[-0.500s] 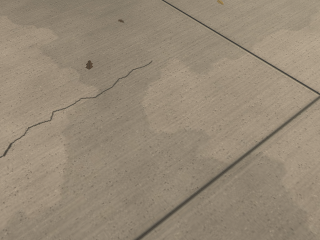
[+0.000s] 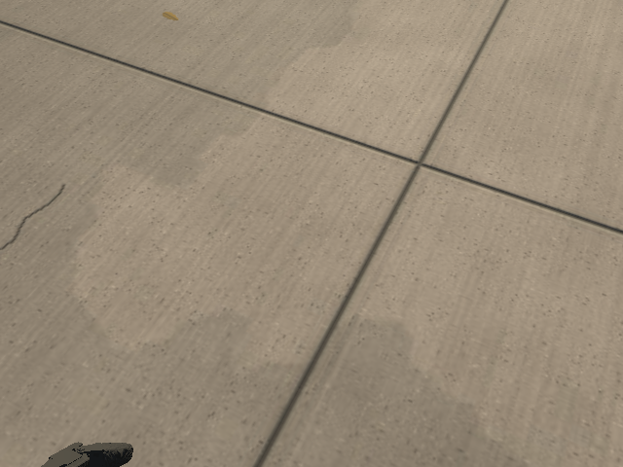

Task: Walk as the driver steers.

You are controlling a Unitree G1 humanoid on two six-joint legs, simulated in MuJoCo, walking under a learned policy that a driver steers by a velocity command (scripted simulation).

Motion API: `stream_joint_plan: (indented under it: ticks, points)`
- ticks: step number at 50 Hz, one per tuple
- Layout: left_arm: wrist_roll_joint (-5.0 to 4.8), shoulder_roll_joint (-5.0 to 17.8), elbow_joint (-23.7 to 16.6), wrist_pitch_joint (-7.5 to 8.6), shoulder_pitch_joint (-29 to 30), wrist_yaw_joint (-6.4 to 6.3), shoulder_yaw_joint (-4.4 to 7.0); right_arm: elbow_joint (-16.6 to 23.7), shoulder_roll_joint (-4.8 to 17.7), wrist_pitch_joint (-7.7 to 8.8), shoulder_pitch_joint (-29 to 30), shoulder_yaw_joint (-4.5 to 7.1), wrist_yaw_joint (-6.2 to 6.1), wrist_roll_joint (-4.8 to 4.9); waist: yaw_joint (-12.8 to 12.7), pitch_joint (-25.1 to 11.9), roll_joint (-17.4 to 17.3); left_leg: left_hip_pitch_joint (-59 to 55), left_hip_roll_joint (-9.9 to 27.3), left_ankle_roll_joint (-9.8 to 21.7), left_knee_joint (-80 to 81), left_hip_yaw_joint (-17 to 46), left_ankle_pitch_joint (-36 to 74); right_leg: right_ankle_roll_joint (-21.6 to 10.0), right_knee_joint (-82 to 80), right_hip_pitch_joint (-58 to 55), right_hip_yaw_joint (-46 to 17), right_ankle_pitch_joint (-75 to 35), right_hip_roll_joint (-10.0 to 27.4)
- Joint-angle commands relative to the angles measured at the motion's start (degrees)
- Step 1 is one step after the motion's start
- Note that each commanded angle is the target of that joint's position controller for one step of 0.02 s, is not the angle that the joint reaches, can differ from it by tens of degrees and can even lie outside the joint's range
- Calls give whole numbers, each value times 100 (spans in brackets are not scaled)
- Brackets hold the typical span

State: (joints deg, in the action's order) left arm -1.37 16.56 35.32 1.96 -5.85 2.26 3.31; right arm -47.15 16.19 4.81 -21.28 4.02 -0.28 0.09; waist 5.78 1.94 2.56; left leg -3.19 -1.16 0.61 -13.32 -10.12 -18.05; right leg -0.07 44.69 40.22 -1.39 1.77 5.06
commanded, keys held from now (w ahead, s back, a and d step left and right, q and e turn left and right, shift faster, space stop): w+e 0.04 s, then w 0.06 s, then w+q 0.90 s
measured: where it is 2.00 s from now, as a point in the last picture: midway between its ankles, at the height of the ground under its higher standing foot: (250, 324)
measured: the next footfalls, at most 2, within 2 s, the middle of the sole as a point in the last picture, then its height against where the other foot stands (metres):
right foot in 0.12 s outside the picture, level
left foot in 0.68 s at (251, 423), level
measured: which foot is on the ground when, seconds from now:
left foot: down 0.00-0.12, up 0.14-0.66, down 0.68-1.00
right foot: up 0.00-0.10, down 0.12-0.70, up 0.72-1.00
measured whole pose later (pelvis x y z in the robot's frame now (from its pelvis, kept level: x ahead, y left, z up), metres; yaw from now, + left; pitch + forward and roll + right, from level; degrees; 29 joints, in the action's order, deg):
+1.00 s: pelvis +0.58 +0.02 +0.01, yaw +19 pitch +2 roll +0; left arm 0.7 17.1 38.5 5.2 -3.9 0.1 2.3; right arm -40.0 16.6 2.4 -18.1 3.5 -0.2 1.1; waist 3.2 2.6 1.6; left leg 9.4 -6.7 5.1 -20.5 7.3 -12.5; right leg 4.4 41.5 37.8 -6.1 3.3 4.9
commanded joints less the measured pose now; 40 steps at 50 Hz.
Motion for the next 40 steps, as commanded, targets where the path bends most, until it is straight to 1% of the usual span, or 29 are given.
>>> stream_joint_plan:
  ticks: [1, 3, 4, 5, 6, 7, 8, 9, 10, 11, 12, 13, 14, 16, 19, 23, 25, 28, 29, 31, 32, 33, 34, 35, 36, 37, 38, 39, 40]
  points:
    - [-25, 162, -609, 101, 734, 132, -22, 281, 1032, 28, 205, 228, -29, 82, -87, 426, -515, 192, 1598, 722, 365, 343, 2743, -186, -650, -118, 302, -154, -82]
    - [-5, 309, -676, 93, 709, 170, 48, 222, 1173, -39, 124, 255, -43, 119, -251, 198, -652, -80, 1652, 634, -161, 149, 4498, -433, -847, -649, 554, 284, -400]
    - [15, 428, -662, 74, 481, 165, 115, 198, 1278, -79, 73, 275, -60, 141, -445, -37, -784, -200, 1678, 608, -640, 92, 5522, -581, -868, -1097, 671, 597, -620]
    - [13, 643, -539, 51, -126, 142, 237, 187, 1344, -123, 66, 279, -75, 145, -832, -420, -825, -144, 1644, 554, -1463, 22, 6123, -763, -999, -1931, 725, 719, -834]
    - [1, 845, -299, 21, -1035, 53, 381, 172, 1263, -135, 59, 220, -89, 157, -1358, -863, -679, 532, 1515, 430, -2562, -85, 5900, -979, -1394, -3431, 611, 326, -936]
    - [21, 1268, -109, -52, -1877, -86, 493, 292, 857, -96, -87, 52, -80, -18, -1553, -1501, 115, 2107, 1198, 251, -4435, -60, 2849, -1259, -1217, -5346, -853, 150, 137]
    - [62, 1609, -182, 22, -1653, -87, 445, 432, 275, 26, -790, -167, 32, -16, -868, -2468, 1092, 3969, 169, 33, -6315, 758, -1723, -2256, -1964, -6649, -4131, 1358, 1715]
    - [98, 1069, -208, 73, -1780, -65, 331, 401, 990, 132, -6, 8, 84, 239, -1416, -2457, 209, 4297, 284, 91, -6748, 1612, -1477, -2064, -2526, -6271, -4155, 1777, 1732]
    - [128, 937, -94, 134, -1480, -49, 262, 647, 1047, 162, 554, 37, 99, 390, -1326, -1412, 187, 4607, 479, 131, -6593, 1520, -959, -1797, -2684, -5395, -3068, 1337, 1526]
    - [109, 798, -21, 186, -1138, -47, 216, 642, 912, 163, 658, -1, 57, 316, -1039, -879, -147, 4428, 766, 127, -6138, 1486, -438, -1586, -2783, -4504, -2309, 765, 1267]
    - [149, 613, 0, 235, -853, -41, 170, 578, 881, 122, 605, 21, 34, 202, -816, -587, -74, 4156, 919, 83, -5809, 1499, -111, -1472, -2932, -3864, -1767, 344, 1032]
    - [197, 478, 3, 295, -687, -37, 135, 467, 847, 27, 320, 35, 38, 197, -606, -524, 72, 3767, 1031, 45, -5691, 1585, 159, -1403, -3150, -3455, -1373, 185, 883]
    - [203, 428, 54, 361, -616, -33, 141, 380, 745, -65, 141, 29, 29, 201, -510, -509, 115, 3565, 1044, -12, -5602, 1595, 309, -1408, -3355, -3226, -1142, 118, 839]
    - [199, 443, 223, 476, -585, -38, 160, 335, 580, -205, 117, 13, 3, 190, -423, -279, 27, 3634, 1024, -128, -5363, 1634, 537, -1376, -3602, -2946, -608, -289, 797]
    - [255, 499, 431, 508, -716, -117, 188, 472, 492, -221, 563, 8, -11, 158, -541, 26, 6, 4170, 925, -241, -4616, 1771, 1378, -1205, -3742, -3067, 44, -647, 652]
    - [222, 627, 563, 481, -775, -197, 198, 637, 326, -134, 1164, -62, 121, 124, -780, 180, -43, 4070, 782, -182, -3167, 1400, 2538, -962, -3850, -3340, 675, -723, 547]
    - [186, 722, 700, 432, -1005, -225, 227, 798, 234, -123, 1545, -114, 194, 118, -962, 328, -115, 4217, 749, -100, -2729, 1246, 2585, -943, -3832, -3714, 783, -843, 712]
    - [114, 827, 864, 279, -1259, -256, 272, 1087, 233, -116, 1961, -135, 321, 109, -1088, 436, -140, 4630, 667, 79, -2335, 1034, 2079, -927, -3493, -4529, 903, -1367, 973]
    - [92, 869, 887, 218, -1271, -275, 286, 1179, 251, -115, 2029, -130, 368, 109, -1064, 417, -110, 4649, 606, 156, -2261, 924, 1800, -898, -3314, -4729, 949, -1746, 1040]
    - [73, 1032, 857, 120, -1142, -333, 325, 1285, 387, -146, 1866, -61, 423, 116, -840, 123, 102, 4116, 289, 369, -2213, 588, 1205, -766, -2683, -4913, 1119, -3512, 1062]
    - [63, 1122, 832, 75, -1086, -372, 347, 1273, 519, -179, 1573, 11, 422, 115, -637, -143, 240, 3641, 67, 500, -2273, 421, 895, -697, -2149, -4945, 1182, -4463, 1047]
    - [60, 1175, 810, 31, -1025, -401, 352, 1174, 744, -205, 967, 134, 397, 126, -279, -511, 273, 2823, -156, 664, -2226, 350, 757, -607, -1267, -4775, 1247, -4904, 967]
    - [32, 1124, 776, 30, -915, -427, 313, 979, 1051, -227, 41, 312, 316, 136, 265, -974, 107, 1352, -288, 911, -1777, 514, 1135, -403, 51, -4051, 1370, -4350, 734]
    - [170, 655, 617, 114, -1180, -419, 160, 863, 1585, -294, -544, 469, 179, 139, 265, -1517, -871, -518, 811, 1416, -1712, 2359, 1170, -116, 1979, -2220, 1373, -1266, 216]
    - [206, 204, 374, 326, -1475, -308, -30, 1055, 1814, -208, -275, 455, 205, 118, -244, -2255, -1736, -1932, 2030, 2564, -858, 5717, 523, 134, 3704, -221, 242, 3215, -1024]
    - [29, 771, 309, 515, -865, -195, 90, 1097, 1285, -158, -309, 321, 229, 92, 173, -2234, -977, -1985, 1945, 2295, -492, 5485, 211, 5, 3867, 407, -646, 2981, -644]
    - [-104, 824, 152, 608, -505, -151, 81, 1085, 1049, -118, -94, 257, 223, 86, 79, -1404, -689, -1244, 1744, 2028, -430, 4584, 433, -107, 3485, 576, -543, 2496, -405]
    - [-2, 720, 157, 648, -429, -189, 60, 1115, 950, -99, 287, 226, 223, 111, -232, -848, -128, -343, 1466, 1814, -395, 3953, 1012, -109, 2878, 397, -457, 2130, -154]
    - [141, 793, 191, 618, -432, -226, 109, 1186, 758, -88, 578, 168, 206, 97, -415, -593, -140, 266, 1274, 1717, -313, 3526, 1659, -48, 2401, 70, -427, 1898, 5]
Keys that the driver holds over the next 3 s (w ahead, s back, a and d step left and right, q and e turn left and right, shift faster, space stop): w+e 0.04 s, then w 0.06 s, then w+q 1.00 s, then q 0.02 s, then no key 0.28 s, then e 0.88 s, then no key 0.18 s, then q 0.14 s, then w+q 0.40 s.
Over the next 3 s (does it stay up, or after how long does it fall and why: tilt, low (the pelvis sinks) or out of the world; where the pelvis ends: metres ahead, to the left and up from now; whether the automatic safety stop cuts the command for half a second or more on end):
stays up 0.85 0.10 0.00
